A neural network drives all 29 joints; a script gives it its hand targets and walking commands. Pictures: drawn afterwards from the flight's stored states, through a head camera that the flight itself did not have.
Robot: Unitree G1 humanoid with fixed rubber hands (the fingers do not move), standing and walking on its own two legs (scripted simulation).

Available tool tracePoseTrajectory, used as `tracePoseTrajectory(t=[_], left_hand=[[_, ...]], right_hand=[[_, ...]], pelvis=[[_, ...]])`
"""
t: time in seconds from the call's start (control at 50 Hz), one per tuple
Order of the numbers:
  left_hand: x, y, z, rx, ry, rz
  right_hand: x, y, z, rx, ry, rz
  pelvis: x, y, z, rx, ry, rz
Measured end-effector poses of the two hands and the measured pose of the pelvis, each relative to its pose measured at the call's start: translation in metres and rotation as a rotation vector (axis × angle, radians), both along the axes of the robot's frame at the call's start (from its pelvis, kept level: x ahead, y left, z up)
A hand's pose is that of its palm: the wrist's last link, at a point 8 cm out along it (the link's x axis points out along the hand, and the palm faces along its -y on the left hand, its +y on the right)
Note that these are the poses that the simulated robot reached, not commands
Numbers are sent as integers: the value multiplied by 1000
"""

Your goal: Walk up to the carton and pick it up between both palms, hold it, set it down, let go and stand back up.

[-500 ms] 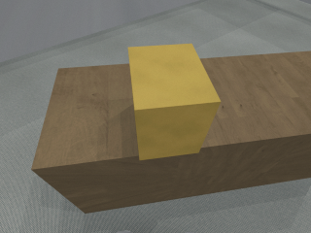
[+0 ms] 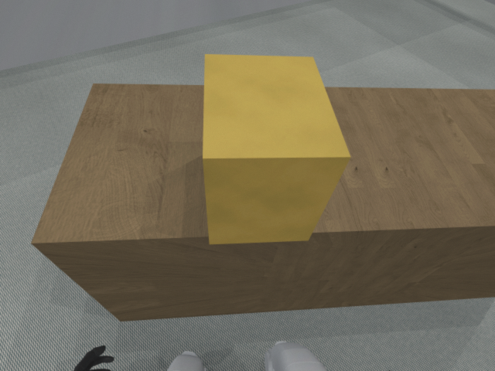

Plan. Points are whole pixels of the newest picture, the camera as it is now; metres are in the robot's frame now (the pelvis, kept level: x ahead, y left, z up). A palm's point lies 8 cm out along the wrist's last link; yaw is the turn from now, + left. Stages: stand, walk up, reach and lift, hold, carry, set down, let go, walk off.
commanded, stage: walk up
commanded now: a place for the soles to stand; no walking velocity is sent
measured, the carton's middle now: (259, 153) +0.49 -0.03 +0.03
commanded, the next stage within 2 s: none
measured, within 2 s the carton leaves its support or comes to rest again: neither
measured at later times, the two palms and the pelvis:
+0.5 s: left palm out of the picture +0.02 +0.16 -0.12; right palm out of the picture +0.10 -0.28 -0.11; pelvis +0.01 -0.07 +0.02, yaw +6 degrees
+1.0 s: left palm out of the picture +0.01 +0.15 -0.11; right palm out of the picture +0.06 -0.31 -0.12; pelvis +0.02 -0.08 +0.03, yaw +6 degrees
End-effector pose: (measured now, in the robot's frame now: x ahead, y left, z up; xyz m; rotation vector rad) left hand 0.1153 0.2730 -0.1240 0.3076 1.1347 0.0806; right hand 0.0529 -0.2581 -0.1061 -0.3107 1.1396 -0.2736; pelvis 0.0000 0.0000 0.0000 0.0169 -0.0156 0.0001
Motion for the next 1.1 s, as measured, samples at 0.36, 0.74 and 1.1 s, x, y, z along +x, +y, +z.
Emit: tracePoseTrajectory(t=[0.36,0.74,1.1], left_hand=[[-90,-104,-7,-121,58,213],[-100,-116,18,-82,95,243],[-105,-128,14,-91,163,230]], right_hand=[[40,-37,-10,131,-16,159],[42,-32,-8,208,78,163],[4,-51,-10,171,233,130]], pelvis=[[3,-57,3,-15,-28,109],[19,-73,28,-23,-32,111],[25,-79,30,-24,-31,110]])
